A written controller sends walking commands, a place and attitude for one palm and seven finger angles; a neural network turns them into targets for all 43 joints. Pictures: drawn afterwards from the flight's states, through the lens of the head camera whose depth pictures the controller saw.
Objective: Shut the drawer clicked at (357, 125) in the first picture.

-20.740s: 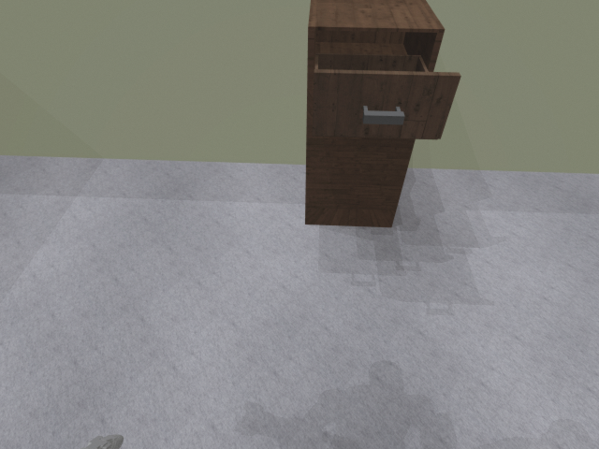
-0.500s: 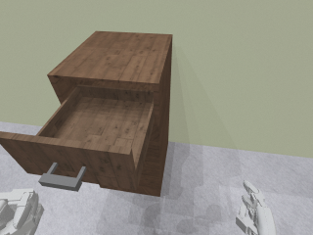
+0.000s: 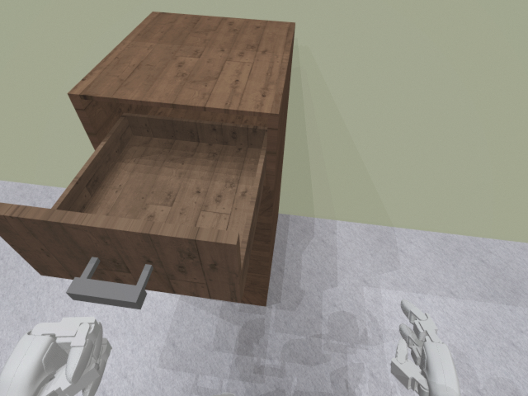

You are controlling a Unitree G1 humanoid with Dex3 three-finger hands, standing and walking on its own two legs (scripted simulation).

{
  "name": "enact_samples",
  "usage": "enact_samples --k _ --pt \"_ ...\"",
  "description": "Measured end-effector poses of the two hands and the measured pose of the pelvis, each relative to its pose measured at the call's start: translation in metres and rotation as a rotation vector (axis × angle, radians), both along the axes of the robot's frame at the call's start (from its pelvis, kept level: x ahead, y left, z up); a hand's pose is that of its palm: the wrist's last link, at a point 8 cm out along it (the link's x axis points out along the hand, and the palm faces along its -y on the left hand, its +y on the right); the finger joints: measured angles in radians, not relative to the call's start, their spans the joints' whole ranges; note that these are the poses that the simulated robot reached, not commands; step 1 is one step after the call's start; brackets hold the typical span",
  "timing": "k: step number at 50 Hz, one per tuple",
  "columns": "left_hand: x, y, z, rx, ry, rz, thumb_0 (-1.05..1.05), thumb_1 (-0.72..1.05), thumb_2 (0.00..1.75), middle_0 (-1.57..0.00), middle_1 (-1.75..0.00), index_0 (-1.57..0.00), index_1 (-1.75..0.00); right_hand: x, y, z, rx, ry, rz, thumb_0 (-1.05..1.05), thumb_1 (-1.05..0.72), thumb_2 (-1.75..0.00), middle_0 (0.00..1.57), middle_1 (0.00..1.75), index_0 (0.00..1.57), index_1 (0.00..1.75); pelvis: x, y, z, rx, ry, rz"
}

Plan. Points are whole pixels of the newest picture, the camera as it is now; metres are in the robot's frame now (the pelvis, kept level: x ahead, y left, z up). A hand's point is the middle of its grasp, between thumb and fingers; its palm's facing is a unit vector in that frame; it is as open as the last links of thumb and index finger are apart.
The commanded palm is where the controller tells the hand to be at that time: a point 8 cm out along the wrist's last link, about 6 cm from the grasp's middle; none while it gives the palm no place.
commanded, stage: bring the fist close to the handle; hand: left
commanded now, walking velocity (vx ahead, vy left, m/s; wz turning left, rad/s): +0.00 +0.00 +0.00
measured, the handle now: (114, 279) +0.26 +0.25 +0.04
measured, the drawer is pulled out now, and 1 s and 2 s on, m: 0.28 0.28 0.22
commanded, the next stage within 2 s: push the drawer shut in 0.80 s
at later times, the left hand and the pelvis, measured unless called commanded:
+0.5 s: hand (130, 357) +0.17 +0.19 +0.03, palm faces -0.03 -1.00 -0.07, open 3.3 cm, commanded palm +0.13 +0.26 +0.04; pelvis -0.01 +0.01 -0.04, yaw -1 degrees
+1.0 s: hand (120, 357) +0.16 +0.20 +0.04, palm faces +0.00 -0.99 -0.10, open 3.3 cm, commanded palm +0.13 +0.26 +0.04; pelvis +0.00 -0.01 -0.03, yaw +0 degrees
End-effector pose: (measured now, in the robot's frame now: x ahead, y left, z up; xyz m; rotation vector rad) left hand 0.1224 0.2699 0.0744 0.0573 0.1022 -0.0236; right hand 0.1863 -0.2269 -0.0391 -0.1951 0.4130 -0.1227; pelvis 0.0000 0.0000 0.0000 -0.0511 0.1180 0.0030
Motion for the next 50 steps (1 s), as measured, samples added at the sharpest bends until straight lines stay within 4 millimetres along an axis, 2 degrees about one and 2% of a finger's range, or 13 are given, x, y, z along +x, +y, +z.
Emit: enact_samples --k 12,23,32,41,50 --pt "0.007 -0.008 -0.021 0.001 -0.006 0.008 0.01 0.9 0.9 -1.39 -1.6 -1.4 -1.6 -0.013 0.018 -0.022 0.013 0.067 0.01 0.01 -0.9 -0.9 0.2 0.3 0.21 0.3 -0.009 0.013 -0.017 -0.006 0.044 -0.002" --pt "0.022 -0.021 -0.04 0.01 -0.014 -0.008 0.01 0.9 0.9 -1.39 -1.6 -1.4 -1.6 -0.022 0.011 -0.045 0.003 0.138 -0.006 0.01 -0.9 -0.9 0.2 0.3 0.21 0.3 -0.012 0.011 -0.034 -0.007 0.093 -0.007" --pt "0.027 -0.015 -0.031 0.045 -0.015 0.019 0.01 0.9 0.9 -1.39 -1.6 -1.4 -1.6 -0.022 -0.002 -0.052 0.017 0.186 -0.056 0.01 -0.9 -0.9 0.2 0.3 0.21 0.3 -0.004 0.002 -0.034 -0.008 0.109 -0.008" --pt "0.022 -0.014 -0.039 0.033 0.031 0.025 0.01 0.9 0.9 -1.39 -1.6 -1.4 -1.6 -0.009 -0.016 -0.049 0.003 0.17 -0.065 0.01 -0.9 -0.9 0.2 0.3 0.21 0.3 0.003 -0.007 -0.033 -0.007 0.118 -0.001" --pt "0.02 -0.013 -0.03 0.048 -0.018 0.025 0.01 0.9 0.9 -1.39 -1.6 -1.4 -1.6 0.002 -0.021 -0.047 0.007 0.146 -0.061 0.01 -0.9 -0.9 0.2 0.3 0.21 0.3 0.003 -0.014 -0.034 -0.009 0.116 0.005"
